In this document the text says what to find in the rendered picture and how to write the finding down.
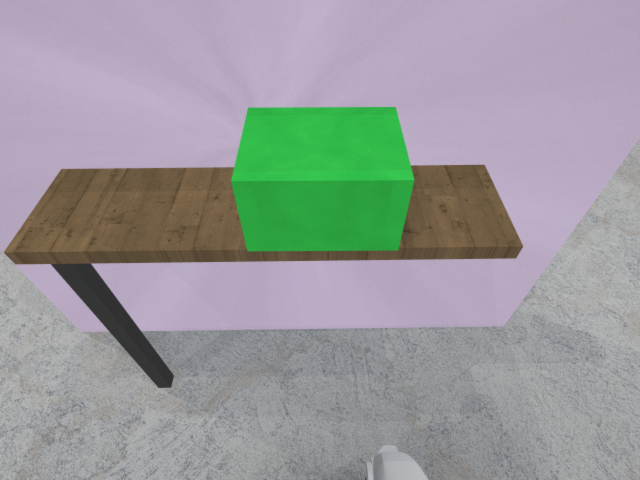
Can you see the table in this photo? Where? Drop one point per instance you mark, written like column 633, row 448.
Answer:
column 170, row 215

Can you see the right robot thigh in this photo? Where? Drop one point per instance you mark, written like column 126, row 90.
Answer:
column 393, row 465

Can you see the carton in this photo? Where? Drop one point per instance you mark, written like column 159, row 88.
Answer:
column 322, row 179

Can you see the right robot shin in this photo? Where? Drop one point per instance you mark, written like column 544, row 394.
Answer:
column 387, row 448

